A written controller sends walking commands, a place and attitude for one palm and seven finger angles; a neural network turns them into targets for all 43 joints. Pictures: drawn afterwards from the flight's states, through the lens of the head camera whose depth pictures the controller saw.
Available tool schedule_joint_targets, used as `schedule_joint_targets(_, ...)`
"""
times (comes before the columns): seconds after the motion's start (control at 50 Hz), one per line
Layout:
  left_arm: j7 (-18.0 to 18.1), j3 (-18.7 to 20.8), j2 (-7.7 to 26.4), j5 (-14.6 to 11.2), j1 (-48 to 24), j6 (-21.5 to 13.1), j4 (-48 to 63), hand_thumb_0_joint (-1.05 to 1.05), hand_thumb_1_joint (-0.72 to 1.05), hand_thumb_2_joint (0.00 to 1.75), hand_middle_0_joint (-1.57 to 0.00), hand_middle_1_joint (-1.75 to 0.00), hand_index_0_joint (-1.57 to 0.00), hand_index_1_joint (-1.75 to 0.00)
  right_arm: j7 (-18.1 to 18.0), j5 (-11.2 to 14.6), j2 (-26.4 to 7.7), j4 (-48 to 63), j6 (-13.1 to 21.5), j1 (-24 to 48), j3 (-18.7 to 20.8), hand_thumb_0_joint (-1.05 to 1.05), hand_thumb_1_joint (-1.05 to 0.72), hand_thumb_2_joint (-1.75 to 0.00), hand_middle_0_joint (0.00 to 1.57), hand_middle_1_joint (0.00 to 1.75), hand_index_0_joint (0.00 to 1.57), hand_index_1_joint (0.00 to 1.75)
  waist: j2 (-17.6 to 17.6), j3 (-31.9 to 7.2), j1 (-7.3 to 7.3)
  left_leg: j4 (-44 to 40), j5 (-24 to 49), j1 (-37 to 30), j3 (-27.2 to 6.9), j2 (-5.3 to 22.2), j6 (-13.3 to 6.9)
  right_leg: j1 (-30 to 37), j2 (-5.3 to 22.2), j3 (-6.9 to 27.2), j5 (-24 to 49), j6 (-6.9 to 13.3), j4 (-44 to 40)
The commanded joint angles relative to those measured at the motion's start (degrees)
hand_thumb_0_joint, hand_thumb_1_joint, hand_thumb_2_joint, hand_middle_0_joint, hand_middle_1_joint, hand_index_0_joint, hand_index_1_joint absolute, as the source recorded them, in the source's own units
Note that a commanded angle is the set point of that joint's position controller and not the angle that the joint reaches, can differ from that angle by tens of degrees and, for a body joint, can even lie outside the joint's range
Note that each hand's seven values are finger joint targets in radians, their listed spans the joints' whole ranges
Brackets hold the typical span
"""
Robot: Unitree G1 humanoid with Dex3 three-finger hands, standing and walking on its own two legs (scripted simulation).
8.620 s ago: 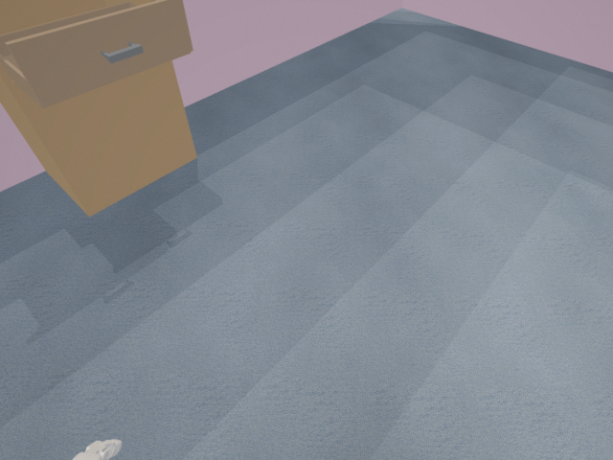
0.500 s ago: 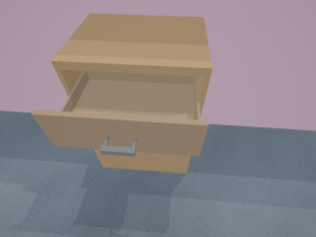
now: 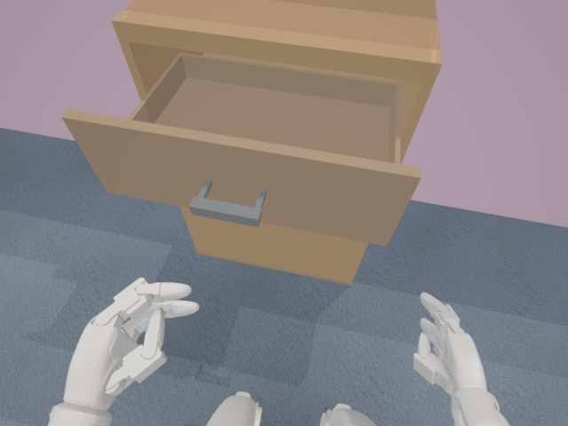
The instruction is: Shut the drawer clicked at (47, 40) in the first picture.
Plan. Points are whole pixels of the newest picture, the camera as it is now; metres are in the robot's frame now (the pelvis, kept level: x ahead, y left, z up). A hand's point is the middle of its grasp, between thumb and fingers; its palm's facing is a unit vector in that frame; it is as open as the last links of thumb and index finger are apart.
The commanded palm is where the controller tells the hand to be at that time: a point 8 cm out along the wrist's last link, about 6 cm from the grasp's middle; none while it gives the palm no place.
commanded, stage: raise the hand and make a fist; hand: left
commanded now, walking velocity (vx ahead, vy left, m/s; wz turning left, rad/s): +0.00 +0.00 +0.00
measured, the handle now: (230, 201) +0.44 +0.14 +0.04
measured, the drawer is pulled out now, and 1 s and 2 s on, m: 0.23 0.23 0.23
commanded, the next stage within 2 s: bring the fist close to the handle in 1.32 s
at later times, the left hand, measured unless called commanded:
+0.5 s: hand (181, 318) +0.22 +0.14 +0.10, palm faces -0.12 -0.99 -0.02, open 3.1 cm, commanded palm +0.19 +0.20 +0.10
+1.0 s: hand (195, 292) +0.24 +0.12 +0.14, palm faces -0.12 -0.99 -0.04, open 3.2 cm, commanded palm +0.21 +0.19 +0.14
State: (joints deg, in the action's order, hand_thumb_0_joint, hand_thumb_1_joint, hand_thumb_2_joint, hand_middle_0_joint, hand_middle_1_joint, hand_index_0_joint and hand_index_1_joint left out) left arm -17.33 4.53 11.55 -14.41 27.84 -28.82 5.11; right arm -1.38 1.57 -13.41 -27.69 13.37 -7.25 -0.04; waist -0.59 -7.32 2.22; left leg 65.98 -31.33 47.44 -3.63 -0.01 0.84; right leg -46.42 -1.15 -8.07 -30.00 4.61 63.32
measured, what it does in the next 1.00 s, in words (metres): stands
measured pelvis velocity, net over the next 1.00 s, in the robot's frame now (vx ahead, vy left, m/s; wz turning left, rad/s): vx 0.03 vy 0.02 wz -0.03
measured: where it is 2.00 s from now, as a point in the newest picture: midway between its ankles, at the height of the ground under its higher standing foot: outside the picture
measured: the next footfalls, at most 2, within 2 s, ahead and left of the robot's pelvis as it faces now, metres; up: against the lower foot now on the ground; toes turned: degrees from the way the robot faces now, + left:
none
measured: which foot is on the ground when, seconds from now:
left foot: down 0.00-1.00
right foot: down 0.00-1.00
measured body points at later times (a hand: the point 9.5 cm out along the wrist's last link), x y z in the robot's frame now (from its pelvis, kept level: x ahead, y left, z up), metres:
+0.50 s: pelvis +0.01 +0.02 +0.02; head +0.06 +0.01 +0.47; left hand +0.22 +0.20 +0.10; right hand +0.17 -0.24 -0.04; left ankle +0.01 +0.13 -0.65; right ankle +0.02 -0.07 -0.65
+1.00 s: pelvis +0.03 +0.02 +0.04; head +0.05 +0.00 +0.49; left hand +0.24 +0.18 +0.14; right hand +0.20 -0.20 -0.03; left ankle +0.01 +0.13 -0.65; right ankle +0.02 -0.07 -0.65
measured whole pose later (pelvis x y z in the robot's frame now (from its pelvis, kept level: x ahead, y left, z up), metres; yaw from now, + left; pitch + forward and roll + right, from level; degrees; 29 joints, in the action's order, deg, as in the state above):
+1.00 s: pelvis +0.03 +0.02 +0.04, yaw -1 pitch +8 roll +0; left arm -5.2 -4.8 9.4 -8.3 28.4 -11.6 19.2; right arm -0.9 2.0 -13.3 -25.6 8.9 -15.9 -2.9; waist -2.9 -6.3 -0.3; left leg 51.6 -27.8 31.9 -0.2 -1.2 -1.2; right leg -32.5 -0.4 -4.2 -26.6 2.3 50.9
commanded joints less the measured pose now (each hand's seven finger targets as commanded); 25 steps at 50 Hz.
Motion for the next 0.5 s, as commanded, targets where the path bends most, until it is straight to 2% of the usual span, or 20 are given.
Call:
schedule_joint_targets(0.0,-1.7,1.4,6.3,0.1,-1.8,4.9,10.6,0.0,0.9,0.9,-0.8,-0.95,-0.8,-0.95,-1.1,1.2,-6.9,7.7,1.9,-1.8,3.0,0.0,-0.9,-0.9,0.2,0.3,0.2,0.3,0.5,-11.5,-3.82,-10.2,15.8,-5.8,1.7,-0.4,-3.0,12.3,2.0,10.6,13.3,-4.3,-15.6)
schedule_joint_targets(0.04,0.2,3.7,6.5,-0.5,0.3,8.4,12.3,0.0,0.9,0.9,-0.84,-0.99,-0.84,-0.99,-1.3,1.2,-5.9,9.0,0.9,-0.8,2.7,0.0,-0.9,-0.9,0.2,0.3,0.2,0.3,1.5,-12.8,-1.93,-12.1,16.2,-5.7,1.9,-0.7,-2.8,16.3,2.6,10.7,13.5,-4.6,-16.6)
schedule_joint_targets(0.06,1.8,6.7,8.1,-0.4,1.8,9.7,9.8,0.0,0.9,0.9,-0.86,-1.01,-0.86,-1.01,-1.5,1.2,-5.5,8.2,0.3,-0.1,2.9,0.0,-0.9,-0.9,0.2,0.3,0.2,0.3,3.3,-12.1,-1.35,-12.7,16.3,-5.5,1.8,-0.5,-2.7,17.3,2.5,10.6,13.8,-4.8,-16.9)
schedule_joint_targets(0.08,2.8,5.6,6.2,-0.9,1.5,9.9,12.3,0.0,0.9,0.9,-0.88,-1.04,-0.88,-1.04,-1.5,1.0,-5.0,8.9,0.0,-0.5,2.4,0.0,-0.9,-0.9,0.2,0.3,0.2,0.3,3.7,-12.7,-1.32,-13.5,16.6,-5.9,1.8,-0.6,-2.6,18.3,2.7,10.3,15.0,-4.9,-16.9)
schedule_joint_targets(0.1,4.0,7.0,6.7,-1.0,2.0,9.6,13.0,0.0,0.9,0.9,-0.9,-1.06,-0.9,-1.06,-1.6,1.0,-4.7,8.7,-0.1,-0.4,2.6,0.0,-0.9,-0.9,0.2,0.3,0.2,0.3,3.2,-12.4,-0.85,-14.1,16.7,-6.2,2.0,-0.4,-2.4,18.7,2.8,10.0,15.5,-4.8,-16.9)
schedule_joint_targets(0.14,5.6,5.0,4.8,-0.7,2.2,7.8,15.0,0.0,0.9,0.9,-0.94,-1.1,-0.94,-1.1,-1.4,0.8,-4.4,8.5,0.4,-0.8,2.5,0.0,-0.9,-0.9,0.2,0.3,0.2,0.3,3.1,-10.7,-1.35,-15.2,16.6,-7.1,2.0,-0.3,-2.4,17.3,2.3,8.5,15.0,-4.5,-16.6)
schedule_joint_targets(0.16,6.2,4.1,5.1,-0.1,2.2,6.8,15.2,0.0,0.9,0.9,-0.96,-1.12,-0.96,-1.12,-1.2,0.7,-4.8,8.4,0.8,-0.5,2.4,0.0,-0.9,-0.9,0.2,0.3,0.2,0.3,4.6,-10.1,-1.86,-14.9,16.3,-6.8,2.0,-0.2,-2.6,16.6,2.1,8.5,14.2,-4.6,-16.5)
schedule_joint_targets(0.2,6.5,1.0,3.3,0.6,1.9,4.5,16.5,0.0,0.9,0.9,-1.0,-1.17,-1.0,-1.17,-0.8,0.5,-5.1,8.1,1.8,-1.7,2.4,0.0,-0.9,-0.9,0.2,0.3,0.2,0.3,0.9,-9.2,-2.56,-15.4,15.3,-8.0,2.2,-0.3,-2.5,14.4,2.0,7.9,11.7,-4.1,-16.5)
schedule_joint_targets(0.22,6.5,-0.7,2.3,0.7,2.1,3.8,16.2,0.0,0.9,0.9,-1.02,-1.19,-1.02,-1.19,-0.7,0.6,-5.3,8.3,2.2,-2.1,2.3,0.0,-0.9,-0.9,0.2,0.3,0.2,0.3,2.2,-7.6,-3.25,-15.4,14.0,-7.9,2.1,-0.2,-2.6,13.0,1.9,7.7,9.9,-4.2,-16.9)
schedule_joint_targets(0.26,6.8,-2.2,3.0,1.7,-0.7,2.6,17.4,0.0,0.9,0.9,-1.06,-1.23,-1.06,-1.23,-0.8,0.5,-6.3,8.4,2.9,-2.2,2.3,0.0,-0.9,-0.9,0.2,0.3,0.2,0.3,3.4,-6.8,-4.17,-15.3,11.5,-7.5,2.0,-0.2,-2.8,11.2,2.0,8.1,5.4,-4.2,-17.5)
schedule_joint_targets(0.28,7.0,-2.8,3.1,1.8,-1.3,2.4,18.6,0.0,0.9,0.9,-1.08,-1.25,-1.08,-1.25,-0.9,0.5,-6.5,8.7,3.2,-2.9,2.4,0.0,-0.9,-0.9,0.2,0.3,0.2,0.3,2.2,-7.9,-4.15,-15.5,11.2,-8.2,2.0,-0.3,-2.9,11.4,2.2,8.6,4.7,-4.1,-17.9)
schedule_joint_targets(0.3,7.4,-1.3,4.4,2.1,-0.5,2.6,18.0,0.0,0.9,0.9,-1.1,-1.27,-1.1,-1.27,-1.0,0.6,-6.6,8.4,3.3,-3.4,2.6,0.0,-0.9,-0.9,0.2,0.3,0.2,0.3,0.8,-8.0,-3.7,-15.7,11.4,-8.7,2.1,-0.3,-2.7,11.7,2.2,8.5,4.8,-3.9,-17.9)
schedule_joint_targets(0.32,7.8,-1.5,4.2,2.2,-0.3,2.9,18.3,0.0,0.9,0.9,-1.12,-1.3,-1.12,-1.3,-1.0,0.5,-6.6,8.6,3.2,-3.7,2.5,0.0,-0.9,-0.9,0.2,0.3,0.2,0.3,1.0,-8.5,-3.61,-16.3,11.5,-9.2,2.1,-0.4,-2.7,12.0,2.2,8.0,5.3,-3.9,-17.8)
schedule_joint_targets(0.34,8.4,-0.8,4.4,2.5,0.3,3.2,18.3,0.0,0.9,0.9,-1.14,-1.32,-1.14,-1.32,-1.0,0.6,-6.6,8.6,3.1,-3.8,2.6,0.0,-0.9,-0.9,0.2,0.3,0.2,0.3,0.4,-8.6,-3.09,-16.8,12.6,-10.1,2.1,-0.3,-2.6,12.5,2.0,7.3,7.2,-3.6,-17.3)
schedule_joint_targets(0.36,9.1,-0.9,4.7,2.9,1.0,3.7,18.4,0.0,0.9,0.9,-1.16,-1.34,-1.16,-1.34,-1.0,0.6,-6.8,8.7,2.8,-3.7,2.7,0.0,-0.9,-0.9,0.2,0.3,0.2,0.3,2.0,-9.2,-3.11,-17.0,13.5,-10.4,2.1,-0.2,-2.8,13.2,1.7,7.0,8.6,-3.8,-17.1)
schedule_joint_targets(0.38,9.4,-1.7,3.5,2.9,1.4,4.1,19.5,0.0,0.9,0.9,-1.18,-1.36,-1.18,-1.36,-0.9,0.6,-6.6,9.2,2.6,-3.7,2.6,0.0,-0.9,-0.9,0.2,0.3,0.2,0.3,1.4,-10.0,-2.85,-17.3,14.6,-11.1,2.3,-0.3,-2.7,14.4,1.8,6.7,10.5,-3.7,-16.9)
schedule_joint_targets(0.4,9.9,-1.1,3.9,2.9,1.7,4.4,20.7,0.0,0.9,0.9,-1.2,-1.38,-1.2,-1.38,-0.9,0.7,-6.5,9.2,2.4,-3.8,2.7,0.0,-0.9,-0.9,0.2,0.3,0.2,0.3,-0.4,-10.3,-2.5,-17.6,16.4,-12.2,2.3,-0.3,-2.6,15.1,1.7,6.3,13.0,-3.5,-16.6)
schedule_joint_targets(0.42,10.3,-2.2,3.1,3.0,2.1,4.8,21.7,0.0,0.9,0.9,-1.22,-1.4,-1.22,-1.4,-0.7,0.6,-6.3,9.6,2.3,-3.9,2.5,0.0,-0.9,-0.9,0.2,0.3,0.2,0.3,-1.0,-10.6,-2.47,-18.0,17.5,-13.1,2.3,-0.2,-2.6,15.6,1.7,5.9,14.6,-3.4,-16.4)
schedule_joint_targets(0.46,11.0,-2.1,3.4,3.7,4.1,5.8,21.4,0.0,0.9,0.9,-1.26,-1.45,-1.26,-1.45,-0.5,0.6,-6.3,9.7,1.7,-3.9,2.5,0.0,-0.9,-0.9,0.2,0.3,0.2,0.3,-0.6,-10.0,-2.29,-18.2,20.0,-13.7,2.4,0.1,-2.6,16.3,1.5,5.6,17.4,-3.4,-16.2)
schedule_joint_targets(0.48,11.1,-4.2,1.7,3.9,3.0,6.1,22.0,0.0,0.9,0.9,-1.28,-1.47,-1.28,-1.47,-0.3,0.6,-6.2,10.1,1.5,-3.8,2.3,0.0,-0.9,-0.9,0.2,0.3,0.2,0.3,-1.2,-8.4,-2.9,-18.4,20.1,-14.1,2.3,0.0,-2.5,15.7,1.5,5.4,17.9,-3.5,-16.4)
